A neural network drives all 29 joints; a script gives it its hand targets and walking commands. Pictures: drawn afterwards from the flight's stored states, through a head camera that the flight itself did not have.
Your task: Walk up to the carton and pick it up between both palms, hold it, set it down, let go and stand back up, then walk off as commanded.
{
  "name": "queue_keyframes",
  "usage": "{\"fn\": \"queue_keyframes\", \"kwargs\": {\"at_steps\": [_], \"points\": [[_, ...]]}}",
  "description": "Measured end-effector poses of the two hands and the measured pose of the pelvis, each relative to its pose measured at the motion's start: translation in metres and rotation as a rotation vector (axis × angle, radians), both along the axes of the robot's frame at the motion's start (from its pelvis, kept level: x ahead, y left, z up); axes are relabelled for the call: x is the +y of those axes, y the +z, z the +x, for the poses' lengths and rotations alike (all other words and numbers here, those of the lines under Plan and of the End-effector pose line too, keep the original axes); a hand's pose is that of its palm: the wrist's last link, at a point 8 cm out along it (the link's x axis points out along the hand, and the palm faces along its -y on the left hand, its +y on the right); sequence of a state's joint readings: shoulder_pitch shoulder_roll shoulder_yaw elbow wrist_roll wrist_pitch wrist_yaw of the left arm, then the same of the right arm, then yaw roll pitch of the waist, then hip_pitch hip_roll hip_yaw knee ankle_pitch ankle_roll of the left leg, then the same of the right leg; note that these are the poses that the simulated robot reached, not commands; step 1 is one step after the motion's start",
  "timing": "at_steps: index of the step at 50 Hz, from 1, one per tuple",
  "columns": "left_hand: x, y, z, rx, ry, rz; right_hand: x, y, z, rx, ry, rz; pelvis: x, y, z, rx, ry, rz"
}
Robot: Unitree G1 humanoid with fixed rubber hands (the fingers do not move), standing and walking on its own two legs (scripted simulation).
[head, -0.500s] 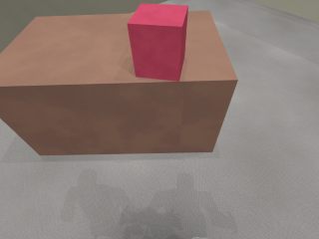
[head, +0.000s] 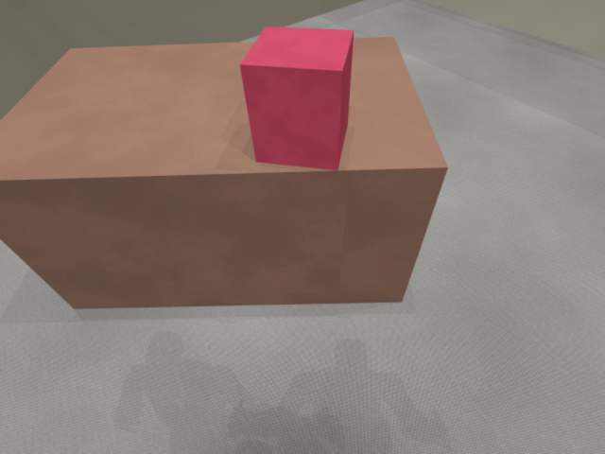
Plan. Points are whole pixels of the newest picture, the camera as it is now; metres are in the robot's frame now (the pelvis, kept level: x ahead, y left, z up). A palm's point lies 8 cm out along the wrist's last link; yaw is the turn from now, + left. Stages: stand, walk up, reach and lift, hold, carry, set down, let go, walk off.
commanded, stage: stand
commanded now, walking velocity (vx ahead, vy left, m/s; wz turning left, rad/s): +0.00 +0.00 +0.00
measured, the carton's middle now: (302, 99) +0.87 +0.00 +0.01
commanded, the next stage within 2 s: none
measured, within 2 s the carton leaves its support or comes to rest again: neither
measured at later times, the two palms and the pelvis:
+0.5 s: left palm out of the picture +0.06 +0.31 -0.10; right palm out of the picture +0.02 -0.31 -0.12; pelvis -0.01 +0.00 +0.00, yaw +0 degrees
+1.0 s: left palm out of the picture +0.06 +0.31 -0.10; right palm out of the picture +0.01 -0.32 -0.12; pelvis +0.00 +0.00 +0.00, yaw +0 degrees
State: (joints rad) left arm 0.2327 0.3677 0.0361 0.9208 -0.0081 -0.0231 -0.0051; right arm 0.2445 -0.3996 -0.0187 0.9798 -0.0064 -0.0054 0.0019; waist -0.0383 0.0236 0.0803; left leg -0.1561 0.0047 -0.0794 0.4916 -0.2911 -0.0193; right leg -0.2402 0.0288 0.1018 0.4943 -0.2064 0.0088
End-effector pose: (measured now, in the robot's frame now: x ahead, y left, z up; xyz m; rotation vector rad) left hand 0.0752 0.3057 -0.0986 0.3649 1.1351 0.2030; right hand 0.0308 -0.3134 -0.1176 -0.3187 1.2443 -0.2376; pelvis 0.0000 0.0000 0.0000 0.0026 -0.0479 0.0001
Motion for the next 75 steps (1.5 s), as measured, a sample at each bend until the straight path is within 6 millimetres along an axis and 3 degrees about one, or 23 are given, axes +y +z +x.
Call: {"fn": "queue_keyframes", "kwargs": {"at_steps": [27,75], "points": [[0.0,-0.001,-0.013,0.031,0.015,-0.004,-0.002,0.0,-0.016,0.033,-0.016,0.0,-0.001,0.003,-0.006,-0.002,0.0,-0.001],[0.0,-0.001,-0.011,0.037,0.016,-0.004,-0.001,0.001,-0.015,0.042,-0.017,-0.002,0.0,0.003,-0.003,0.003,0.0,-0.002]]}}
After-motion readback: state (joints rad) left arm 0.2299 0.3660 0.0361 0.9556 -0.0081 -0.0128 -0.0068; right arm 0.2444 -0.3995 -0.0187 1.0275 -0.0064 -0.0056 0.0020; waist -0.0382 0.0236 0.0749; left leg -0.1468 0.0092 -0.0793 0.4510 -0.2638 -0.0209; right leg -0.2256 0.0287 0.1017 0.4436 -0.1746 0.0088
